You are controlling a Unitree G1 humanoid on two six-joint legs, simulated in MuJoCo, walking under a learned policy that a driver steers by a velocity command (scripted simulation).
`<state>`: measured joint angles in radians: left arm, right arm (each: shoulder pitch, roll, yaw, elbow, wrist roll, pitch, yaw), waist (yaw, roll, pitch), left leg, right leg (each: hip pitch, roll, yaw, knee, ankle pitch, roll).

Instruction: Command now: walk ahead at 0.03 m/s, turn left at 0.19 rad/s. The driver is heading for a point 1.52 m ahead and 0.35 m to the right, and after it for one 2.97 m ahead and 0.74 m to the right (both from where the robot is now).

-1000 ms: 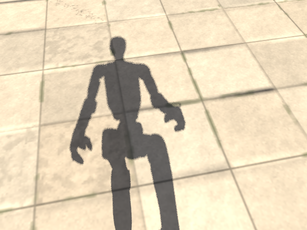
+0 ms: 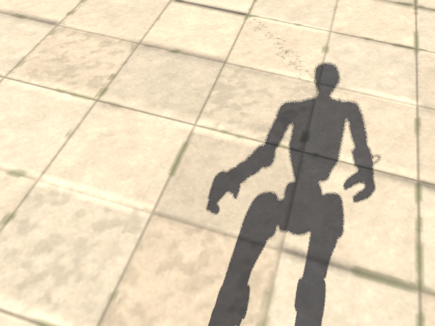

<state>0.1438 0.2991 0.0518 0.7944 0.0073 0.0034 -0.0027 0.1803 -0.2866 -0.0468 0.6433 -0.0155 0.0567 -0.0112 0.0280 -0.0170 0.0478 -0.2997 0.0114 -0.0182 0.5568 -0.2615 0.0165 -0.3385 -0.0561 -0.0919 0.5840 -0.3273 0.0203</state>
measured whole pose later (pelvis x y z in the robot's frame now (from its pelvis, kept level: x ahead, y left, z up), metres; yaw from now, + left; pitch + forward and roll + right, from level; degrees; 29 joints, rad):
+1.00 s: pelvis +0.01 -0.02 +0.01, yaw +1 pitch -2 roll +0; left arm 0.19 0.23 0.01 1.07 0.00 0.00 0.03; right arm 0.19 -0.23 -0.04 1.04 0.00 0.01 -0.04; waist 0.00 0.00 0.04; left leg -0.20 0.00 -0.02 0.48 -0.24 -0.01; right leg -0.17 -0.01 0.00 0.47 -0.27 0.01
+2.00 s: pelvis +0.02 -0.02 +0.01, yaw +0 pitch -1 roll +0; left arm 0.30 0.18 0.01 1.10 0.00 0.00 0.04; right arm 0.25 -0.18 -0.01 1.12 0.00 0.00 -0.05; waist 0.00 0.00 0.04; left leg -0.22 0.01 -0.02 0.48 -0.25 -0.02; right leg -0.19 0.00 0.00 0.48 -0.28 0.00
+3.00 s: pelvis +0.34 -0.04 -0.01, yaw +0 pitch +1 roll -1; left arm 0.10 0.24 0.05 0.90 -0.01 -0.11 -0.04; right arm 0.39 -0.22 -0.03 1.02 0.03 -0.11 -0.01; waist -0.02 0.01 0.05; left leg -0.28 0.02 -0.05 1.22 -0.40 0.05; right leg -0.40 0.05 -0.08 0.53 -0.15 -0.07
